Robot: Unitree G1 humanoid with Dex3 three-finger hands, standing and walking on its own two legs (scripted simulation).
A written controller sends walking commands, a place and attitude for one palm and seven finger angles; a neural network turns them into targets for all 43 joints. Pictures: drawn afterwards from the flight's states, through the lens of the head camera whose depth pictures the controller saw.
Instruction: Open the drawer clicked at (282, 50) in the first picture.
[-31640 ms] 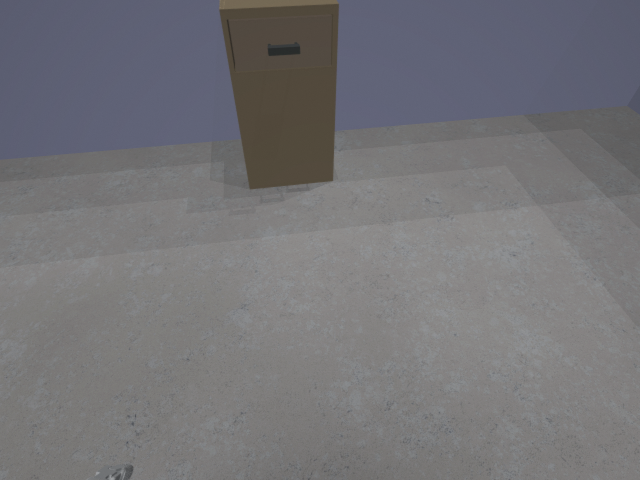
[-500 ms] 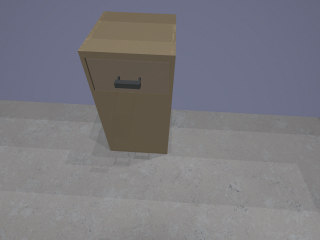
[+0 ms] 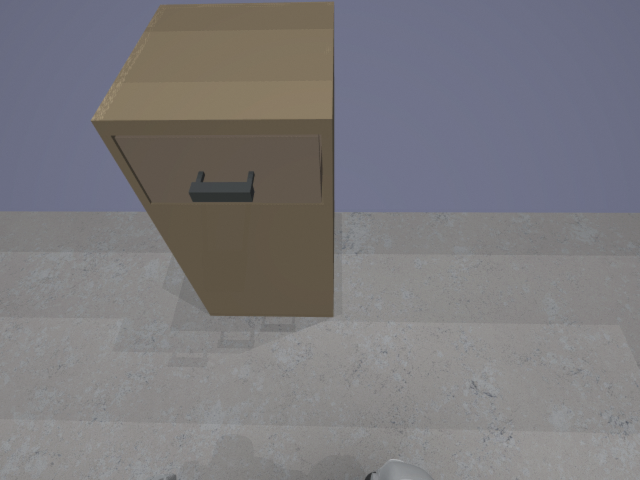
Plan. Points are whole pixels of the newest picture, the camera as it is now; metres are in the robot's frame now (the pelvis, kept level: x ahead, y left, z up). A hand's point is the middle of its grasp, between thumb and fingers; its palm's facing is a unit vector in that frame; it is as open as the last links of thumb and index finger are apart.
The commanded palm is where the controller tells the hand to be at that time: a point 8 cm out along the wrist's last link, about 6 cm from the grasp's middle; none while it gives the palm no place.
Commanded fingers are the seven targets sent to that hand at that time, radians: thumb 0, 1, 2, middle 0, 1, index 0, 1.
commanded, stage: take the last steps up to it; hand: left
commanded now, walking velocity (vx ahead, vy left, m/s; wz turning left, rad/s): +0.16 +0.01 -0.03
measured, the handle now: (224, 183) +0.63 +0.21 -0.08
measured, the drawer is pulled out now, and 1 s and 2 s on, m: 0.00 0.00 0.00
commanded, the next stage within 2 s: come to a stop and stand still in 0.02 s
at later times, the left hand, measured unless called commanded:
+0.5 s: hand (195, 475) +0.14 +0.19 -0.15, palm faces +0.05 -0.95 -0.30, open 7.3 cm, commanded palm none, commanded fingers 0.00 0.90 0.90 -0.20 -0.30 -0.20 -0.30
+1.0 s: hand out of the picture +0.12 +0.19 -0.16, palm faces +0.01 -0.97 -0.22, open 7.4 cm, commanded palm none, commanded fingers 0.00 0.90 0.90 -0.20 -0.30 -0.20 -0.30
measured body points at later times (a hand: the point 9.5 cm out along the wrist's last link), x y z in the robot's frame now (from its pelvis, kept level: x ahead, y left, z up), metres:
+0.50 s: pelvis +0.10 -0.03 +0.01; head +0.16 -0.05 +0.45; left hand +0.14 +0.24 -0.13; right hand +0.21 -0.26 -0.15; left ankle +0.08 +0.13 -0.72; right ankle +0.07 -0.11 -0.72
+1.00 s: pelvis +0.08 +0.01 +0.01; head +0.08 +0.00 +0.46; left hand +0.12 +0.24 -0.14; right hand +0.14 -0.23 -0.14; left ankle +0.07 +0.11 -0.72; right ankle +0.07 -0.11 -0.72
